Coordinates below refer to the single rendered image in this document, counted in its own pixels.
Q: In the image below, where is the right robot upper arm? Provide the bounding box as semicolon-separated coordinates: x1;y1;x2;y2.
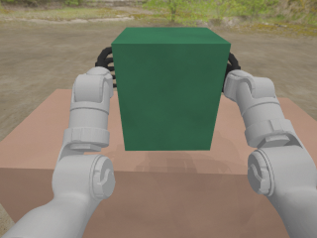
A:
247;145;317;238

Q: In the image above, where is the left robot upper arm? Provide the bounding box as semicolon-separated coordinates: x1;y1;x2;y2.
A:
1;154;116;238

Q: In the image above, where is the pedestal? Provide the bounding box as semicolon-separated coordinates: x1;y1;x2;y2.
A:
0;88;317;238

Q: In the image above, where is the robot right hand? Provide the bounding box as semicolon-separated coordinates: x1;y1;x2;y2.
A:
222;53;241;93

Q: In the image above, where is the right robot forearm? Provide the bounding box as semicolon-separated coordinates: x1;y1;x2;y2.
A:
223;69;317;185

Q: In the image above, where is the carton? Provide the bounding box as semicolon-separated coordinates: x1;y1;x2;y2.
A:
111;27;232;151

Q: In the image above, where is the robot left hand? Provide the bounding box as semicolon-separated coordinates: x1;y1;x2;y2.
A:
95;47;117;88

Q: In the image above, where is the left robot forearm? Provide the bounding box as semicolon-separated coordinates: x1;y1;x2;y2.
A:
52;66;114;188

